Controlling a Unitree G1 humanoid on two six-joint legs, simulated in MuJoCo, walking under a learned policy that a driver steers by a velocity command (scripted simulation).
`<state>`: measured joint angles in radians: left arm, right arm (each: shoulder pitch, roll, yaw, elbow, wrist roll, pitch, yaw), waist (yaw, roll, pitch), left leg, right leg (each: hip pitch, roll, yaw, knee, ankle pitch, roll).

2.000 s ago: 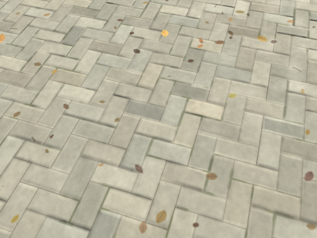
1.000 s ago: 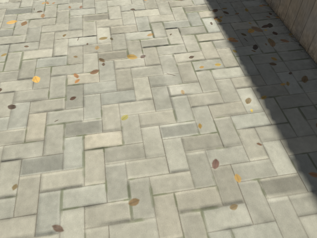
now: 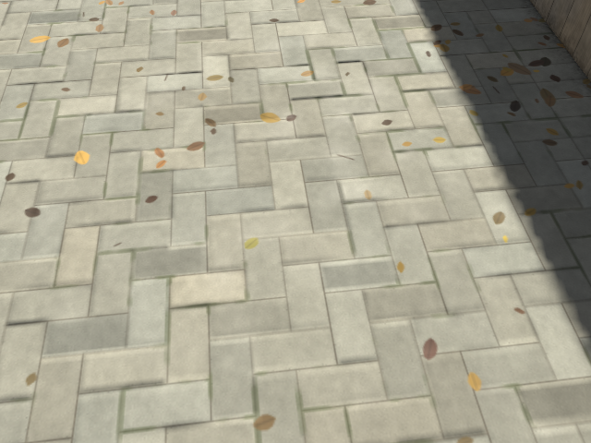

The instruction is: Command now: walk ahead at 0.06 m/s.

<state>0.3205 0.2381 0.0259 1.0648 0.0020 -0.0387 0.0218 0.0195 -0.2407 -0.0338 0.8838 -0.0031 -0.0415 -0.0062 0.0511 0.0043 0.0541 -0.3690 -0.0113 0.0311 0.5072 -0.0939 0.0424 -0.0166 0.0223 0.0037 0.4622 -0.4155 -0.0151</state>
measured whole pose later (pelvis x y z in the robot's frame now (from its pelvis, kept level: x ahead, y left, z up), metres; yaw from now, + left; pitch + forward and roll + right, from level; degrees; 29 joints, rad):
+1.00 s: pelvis +0.16 +0.03 +0.01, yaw +1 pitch +0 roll -1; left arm 0.27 0.26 0.06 1.03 -0.04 -0.09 0.01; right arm 0.29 -0.24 -0.05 1.09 0.01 -0.11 0.03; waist -0.02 -0.02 0.01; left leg -0.16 -0.03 0.07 0.45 -0.29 0.06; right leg -0.40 -0.03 0.02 1.13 -0.35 -0.06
